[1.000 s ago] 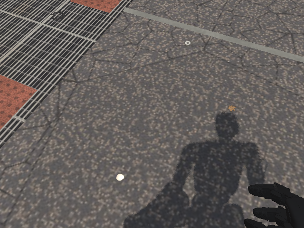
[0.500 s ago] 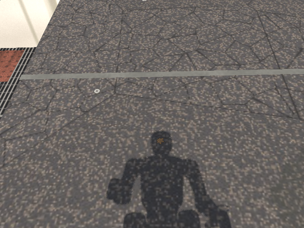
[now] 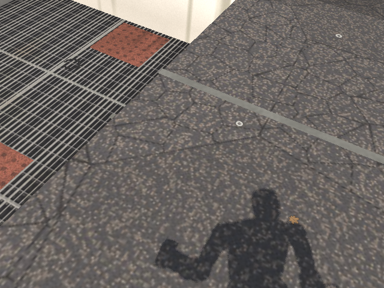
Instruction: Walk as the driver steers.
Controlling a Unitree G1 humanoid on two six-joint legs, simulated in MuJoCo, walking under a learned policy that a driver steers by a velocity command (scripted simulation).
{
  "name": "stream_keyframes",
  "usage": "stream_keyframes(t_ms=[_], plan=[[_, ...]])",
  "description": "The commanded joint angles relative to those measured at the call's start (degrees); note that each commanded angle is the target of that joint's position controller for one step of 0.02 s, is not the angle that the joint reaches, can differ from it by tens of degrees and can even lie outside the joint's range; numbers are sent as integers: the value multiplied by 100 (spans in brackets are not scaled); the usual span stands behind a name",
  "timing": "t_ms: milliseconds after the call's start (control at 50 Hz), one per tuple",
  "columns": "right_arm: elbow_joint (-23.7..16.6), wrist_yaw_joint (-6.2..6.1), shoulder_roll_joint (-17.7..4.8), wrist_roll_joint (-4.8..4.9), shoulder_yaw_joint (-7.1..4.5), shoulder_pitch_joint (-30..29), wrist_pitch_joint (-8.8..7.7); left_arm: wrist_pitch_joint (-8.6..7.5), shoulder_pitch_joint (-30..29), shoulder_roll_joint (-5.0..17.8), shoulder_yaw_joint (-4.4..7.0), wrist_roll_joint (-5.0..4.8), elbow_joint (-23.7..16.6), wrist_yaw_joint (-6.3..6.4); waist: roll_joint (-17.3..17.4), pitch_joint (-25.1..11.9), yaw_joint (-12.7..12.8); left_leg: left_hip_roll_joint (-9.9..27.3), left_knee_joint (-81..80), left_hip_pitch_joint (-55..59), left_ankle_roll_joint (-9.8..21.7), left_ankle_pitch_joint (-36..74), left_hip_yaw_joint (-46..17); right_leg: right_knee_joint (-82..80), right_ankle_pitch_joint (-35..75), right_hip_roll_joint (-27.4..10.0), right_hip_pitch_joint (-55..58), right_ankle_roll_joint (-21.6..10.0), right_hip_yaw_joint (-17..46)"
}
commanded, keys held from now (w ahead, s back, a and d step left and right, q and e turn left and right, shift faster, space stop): w+q+shift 0.08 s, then w+shift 0.08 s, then w+e+shift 0.84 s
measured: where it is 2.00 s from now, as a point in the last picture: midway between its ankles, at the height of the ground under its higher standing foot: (263, 107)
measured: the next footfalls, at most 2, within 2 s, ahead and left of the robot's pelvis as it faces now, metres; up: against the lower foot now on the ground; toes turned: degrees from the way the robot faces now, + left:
right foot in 0.24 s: +0.37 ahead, -0.09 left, +0.00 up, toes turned +10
left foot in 0.66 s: +0.71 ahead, +0.17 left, +0.00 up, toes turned -7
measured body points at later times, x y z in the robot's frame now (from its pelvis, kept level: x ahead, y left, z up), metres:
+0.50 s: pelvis +0.38 +0.00 +0.00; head +0.39 +0.00 +0.45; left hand +0.29 +0.27 -0.13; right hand +0.62 -0.20 -0.07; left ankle +0.46 +0.15 -0.69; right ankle +0.33 -0.10 -0.74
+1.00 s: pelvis +0.81 +0.02 -0.02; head +0.84 +0.00 +0.43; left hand +1.16 +0.14 -0.07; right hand +0.64 -0.23 -0.14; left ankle +0.67 +0.18 -0.74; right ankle +0.95 -0.12 -0.69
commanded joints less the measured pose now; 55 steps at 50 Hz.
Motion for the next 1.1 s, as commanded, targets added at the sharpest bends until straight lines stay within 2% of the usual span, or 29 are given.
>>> stream_keyframes(t_ms=[20,100,160,200,240,260,280,300,320,340,400,480,540,600,640,660,680,700,720,740,780,840,940,980,1020,1040,1060,1080,1100], plan=[[-257,-41,-1045,34,-277,124,-255,-42,-940,490,80,-51,-574,-32,573,818,-50,1186,-1498,383,929,-206,-1915,-316,474,59,-1470,57,18],[-156,-74,-1039,15,-299,268,-325,-97,-1601,312,-54,-139,-780,-84,857,897,-271,968,-1394,189,883,636,-1720,-1515,900,255,-944,38,-133],[10,-149,-1010,72,-256,297,-411,-163,-1791,322,-82,-130,-910,-118,1028,918,-285,1259,-1501,298,756,1945,-1716,-2280,1096,238,-108,-263,-252],[80,-138,-1181,50,-258,74,-477,-176,-1072,491,-9,-137,-700,-34,1151,581,92,1293,-1008,509,503,4357,-1251,-2517,692,523,1030,-604,-558],[208,-126,-1345,-99,-305,-39,-456,-161,1029,860,191,-217,-117,186,1112,-516,1140,1090,1511,343,283,6585,-659,-2414,-156,873,3168,-923,-767],[175,-156,-1052,-179,-232,-153,-471,-190,2283,1157,303,-142,197,286,709,-1076,1683,818,3503,-910,231,5366,-517,-2205,-1237,158,4715,-1078,112],[-163,-58,-242,9,-28,-63,-544,-228,2774,1783,444,17,379,280,-1456,-1581,1466,-387,5874,-2736,-77,1047,-416,-3438,-3976,-1209,5548,-1810,3551],[-237,3,-344,-92,30,-173,-630,-237,2082,1366,332,-120,435,152,-1503,-1005,980,-397,6061,-3702,96,-279,-702,-4660,-3878,-1413,5180,-1940,5680],[-290,7,-570,-138,10,-636,-629,-258,1419,1041,306,-171,335,101,-771,-260,749,112,6076,-3966,120,227,-487,-4498,-3467,-1322,4542,-2049,4928],[-349,28,-705,-224,39,-1095,-649,-284,1355,777,268,-210,361,76,47,-28,768,354,5731,-3753,65,510,-417,-4419,-2609,-1117,3844,-2052,4142],[-680,55,-445,-409,175,-1486,-511,-317,1479,446,129,-221,705,143,-141,587,305,717,4652,-3394,-313,63,-314,-4690,-1630,-507,2406,-2015,3079],[-1175,152,-349,-280,376,-2463,-434,-399,1438,612,206,-274,667,211,-201,1007,264,888,2755,-2767,-713,907,65,-5324,-889,-200,1156,-2001,2338],[-1209,208,-349,-119,419,-2819,-453,-451,1434,944,349,-360,574,150,-110,822,433,583,1656,-1263,-794,2104,329,-5527,115,-96,808,-1730,2088],[-1146,89,-593,-129,305,-2698,-488,-403,1743,1064,406,-400,649,163,84,538,466,424,1009,-1035,-752,1794,317,-4639,1564,-242,2018,-1495,2156],[-773,-76,-893,-178,103,-1409,-551,-361,1794,1169,435,-383,696,137,477,-393,-147,252,804,584,-612,1170,433,-2396,2888,206,2116,-1216,1718],[-664,-227,-1299,-259,-57,-328,-574,-410,1664,903,363,-391,595,110,665,-1037,-654,1225,781,1889,-407,-59,-473,-634,1989,482,1239,-1074,1437],[-606,-284,-1777,-448,-192,202,-530,-449,1992,-13,150,-583,311,154,2059,-1928,-469,3055,-43,3207,19,-2190,-3190,1241,-1533,999,-277,-957,797],[-589,-270,-1672,-315,-242,-148,-443,-381,1831,249,122,-504,197,190,2131,-1763,-263,3117,-750,2650,212,-3066,-4468,2044,-1167,609,-913,-1044,573],[-680,-244,-1082,-292,-127,-699,-437,-294,1235,471,179,-358,232,179,1334,-776,-240,2782,-686,1867,142,-2593,-3483,2179,-622,293,-1180,-1063,438],[-643,-203,-739,-278,-53,-896,-454,-251,949,450,182,-277,254,113,790,-262,-154,2551,-591,1228,95,-1389,-2496,2014,-291,79,-1119,-1049,425],[-417,-181,-533,-257,7,-794,-515,-93,753,266,172,-196,180,-29,815,200,93,2189,-705,458,-93,94,-1250,1862,-205,-116,-880,-970,402],[-78,-78,-346,-53,34,-553,-655,131,180,60,88,-166,-99,-129,842,515,276,2100,-859,293,-268,1708,-186,1824,-78,-266,-1220,-917,272],[57,-133,-515,-93,12,-802,-736,138,-754,212,-57,-175,-546,-322,527,974,530,1544,-1359,-166,-451,3018,1487,-57,1235,-131,-654,-1009,-383],[132,-184,-795,-101,-40,-640,-724,115,-1013,215,-109,-179,-603,-374,414,1032,520,1468,-1249,-143,-485,4773,1907,-1062,1278,196,219,-1208,-958],[179,-263,-1142,-94,-125,-376,-621,103,-553,396,-60,-192,-458,-316,648,559,800,1605,-314,429,-546,7321,1940,-1309,900,657,1046,-1398,-1256],[149,-303,-1313,-120,-175,-447,-532,100,117,588,13,-192,-311,-269,761,191,1214,1766,618,452,-520,7978,1891,-1352,694,800,1830,-1541,-1197],[39,-312,-1454,-133,-222,-705,-443,87,1250,839,148,-198,9,-191,850,-310,1749,1877,1964,156,-432,8069,1765,-1469,467,887,2988,-1731,-939],[-25,-263,-1411,-184,-235,-789,-376,78,2280,1109,329,-232,418,-48,526,-770,2054,1683,3856,-788,-427,6379,1699,-1775,130,934,4512,-1893,-494],[-47,-143,-773,-240,-111,-852,-371,175,1820,1415,486,-432,407,106,-693,-372,1578,519,6155,-2404,-568,270,1653,-2090,-312,363,4989,-2070,608]])
Velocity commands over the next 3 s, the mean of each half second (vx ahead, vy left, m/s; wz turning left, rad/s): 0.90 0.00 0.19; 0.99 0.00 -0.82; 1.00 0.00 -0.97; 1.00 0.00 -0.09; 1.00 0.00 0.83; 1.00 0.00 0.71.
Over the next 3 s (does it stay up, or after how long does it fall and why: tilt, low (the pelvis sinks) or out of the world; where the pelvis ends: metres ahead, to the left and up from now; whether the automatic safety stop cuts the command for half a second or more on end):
stays up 2.17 -1.10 0.00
